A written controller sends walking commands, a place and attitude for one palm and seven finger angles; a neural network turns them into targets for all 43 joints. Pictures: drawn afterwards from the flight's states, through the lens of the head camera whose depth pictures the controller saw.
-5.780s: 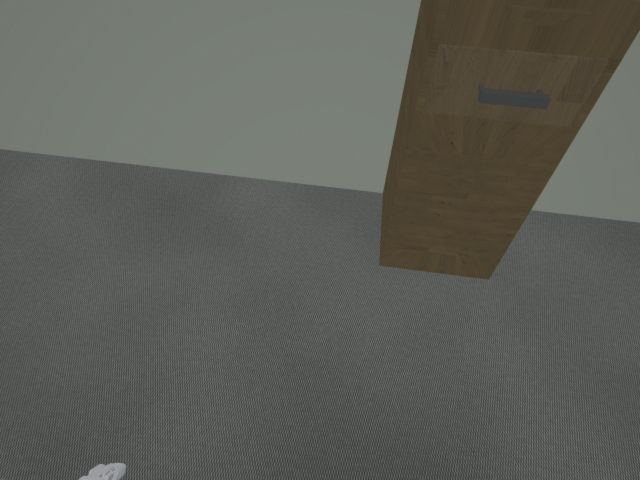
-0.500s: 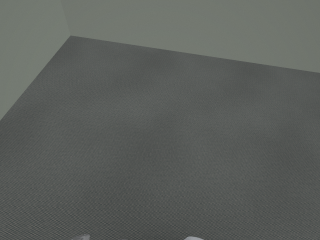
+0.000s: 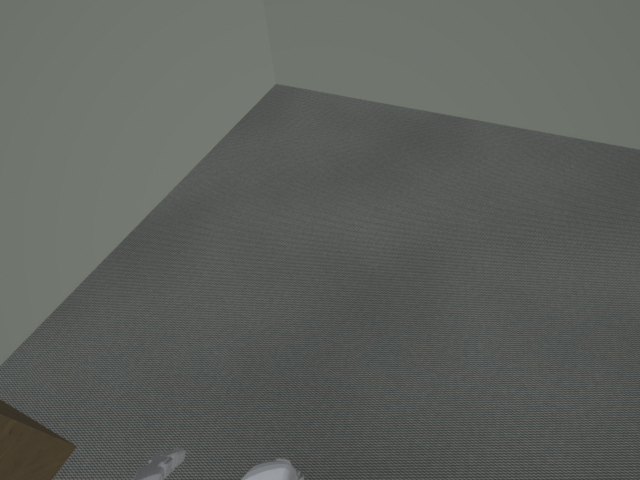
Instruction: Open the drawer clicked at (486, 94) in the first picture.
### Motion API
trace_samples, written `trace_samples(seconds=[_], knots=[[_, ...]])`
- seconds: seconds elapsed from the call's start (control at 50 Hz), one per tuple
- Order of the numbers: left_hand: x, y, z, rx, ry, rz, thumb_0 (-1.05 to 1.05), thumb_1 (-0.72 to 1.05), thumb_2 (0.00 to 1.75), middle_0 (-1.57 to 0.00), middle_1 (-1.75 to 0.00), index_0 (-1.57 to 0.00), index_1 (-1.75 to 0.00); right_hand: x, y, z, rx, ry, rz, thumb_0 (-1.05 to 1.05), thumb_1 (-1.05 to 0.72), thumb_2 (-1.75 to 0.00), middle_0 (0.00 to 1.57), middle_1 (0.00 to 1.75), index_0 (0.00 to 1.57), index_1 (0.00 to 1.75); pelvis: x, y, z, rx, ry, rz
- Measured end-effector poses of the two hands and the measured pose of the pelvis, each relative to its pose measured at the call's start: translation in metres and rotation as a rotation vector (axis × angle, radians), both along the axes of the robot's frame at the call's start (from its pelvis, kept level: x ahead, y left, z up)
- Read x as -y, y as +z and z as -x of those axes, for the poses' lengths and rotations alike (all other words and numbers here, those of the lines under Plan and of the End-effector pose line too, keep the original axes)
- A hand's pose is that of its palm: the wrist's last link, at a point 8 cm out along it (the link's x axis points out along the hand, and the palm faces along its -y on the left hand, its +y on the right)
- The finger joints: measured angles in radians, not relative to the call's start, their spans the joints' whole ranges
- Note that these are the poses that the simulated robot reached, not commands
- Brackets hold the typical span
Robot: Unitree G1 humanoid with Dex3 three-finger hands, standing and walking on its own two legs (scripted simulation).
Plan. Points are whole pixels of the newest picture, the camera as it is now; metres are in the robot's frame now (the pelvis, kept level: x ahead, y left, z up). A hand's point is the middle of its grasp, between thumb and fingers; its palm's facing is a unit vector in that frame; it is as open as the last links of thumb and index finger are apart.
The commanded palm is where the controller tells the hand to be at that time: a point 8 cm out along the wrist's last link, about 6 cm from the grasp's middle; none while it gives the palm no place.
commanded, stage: turn to face it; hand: left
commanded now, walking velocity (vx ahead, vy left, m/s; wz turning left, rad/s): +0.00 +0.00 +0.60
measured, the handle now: out of the picture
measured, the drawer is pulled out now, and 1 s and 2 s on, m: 0.00 0.00 0.00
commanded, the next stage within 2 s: take the last steps up to it in 1.74 s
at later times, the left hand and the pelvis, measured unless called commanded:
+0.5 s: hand out of the picture -0.06 +0.26 -0.17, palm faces +0.37 -0.88 -0.28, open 7.4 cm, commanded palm none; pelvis -0.02 +0.03 +0.00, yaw +19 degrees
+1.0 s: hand out of the picture -0.05 +0.21 -0.15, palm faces +0.59 -0.77 -0.25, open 7.4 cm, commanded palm none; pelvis -0.01 +0.00 +0.00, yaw +38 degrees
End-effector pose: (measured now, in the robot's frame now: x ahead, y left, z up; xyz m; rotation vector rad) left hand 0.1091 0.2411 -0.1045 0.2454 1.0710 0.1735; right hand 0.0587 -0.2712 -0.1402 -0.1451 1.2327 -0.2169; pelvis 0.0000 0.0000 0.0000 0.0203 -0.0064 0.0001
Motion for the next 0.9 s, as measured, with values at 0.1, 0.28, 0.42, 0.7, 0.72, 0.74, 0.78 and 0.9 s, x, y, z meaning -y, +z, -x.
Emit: trace_samples(seconds=[0.1,0.28,0.42,0.7,0.72,0.74,0.78,0.9], knots=[[0.009,0.001,0.038,-0.047,0.070,0.014,0.00,0.90,0.90,-0.20,-0.29,-0.20,-0.30,0.007,0.009,-0.020,0.015,0.078,-0.005,0.00,-0.91,-0.90,0.20,0.30,0.20,0.30,0.008,0.007,0.005,0.006,0.072,-0.021],[-0.011,-0.017,0.121,-0.158,0.254,0.048,0.00,0.90,0.90,-0.21,-0.30,-0.20,-0.30,-0.028,0.013,-0.062,-0.018,0.273,0.013,0.00,-0.91,-0.90,0.20,0.30,0.20,0.30,-0.002,0.005,0.012,-0.012,0.205,-0.015],[-0.051,-0.043,0.185,-0.264,0.405,0.056,0.00,0.90,0.90,-0.20,-0.29,-0.20,-0.30,-0.080,0.018,-0.099,0.077,0.414,0.039,0.00,-0.91,-0.90,0.20,0.30,0.20,0.30,-0.025,-0.009,0.019,-0.019,0.289,0.013],[-0.045,-0.014,0.145,-0.060,0.477,0.019,0.00,0.91,0.90,-0.20,-0.29,-0.19,-0.30,-0.085,0.006,-0.108,0.020,0.501,-0.007,0.00,-0.90,-0.90,0.21,0.30,0.20,0.30,-0.009,-0.002,0.010,-0.013,0.444,0.018],[-0.041,-0.013,0.141,-0.038,0.479,0.010,0.00,0.91,0.90,-0.20,-0.29,-0.20,-0.30,-0.081,0.001,-0.111,0.019,0.505,-0.014,0.00,-0.90,-0.90,0.21,0.30,0.20,0.30,-0.005,-0.006,0.008,-0.015,0.456,0.010],[-0.036,-0.012,0.139,-0.022,0.481,0.000,0.00,0.91,0.90,-0.20,-0.29,-0.20,-0.30,-0.078,-0.004,-0.114,0.017,0.508,-0.018,0.00,-0.90,-0.90,0.21,0.30,0.20,0.30,-0.002,-0.008,0.007,-0.009,0.470,0.012],[-0.026,-0.008,0.140,-0.003,0.496,-0.002,0.00,0.90,0.90,-0.20,-0.29,-0.20,-0.30,-0.074,-0.006,-0.119,0.006,0.526,-0.017,0.00,-0.91,-0.90,0.21,0.30,0.20,0.30,0.002,-0.007,0.007,-0.001,0.509,0.009],[-0.005,-0.002,0.163,-0.028,0.573,0.025,0.00,0.90,0.90,-0.20,-0.29,-0.20,-0.30,-0.076,0.004,-0.132,-0.025,0.596,-0.011,0.00,-0.91,-0.90,0.20,0.30,0.20,0.30,0.004,0.004,0.005,0.002,0.587,-0.009]])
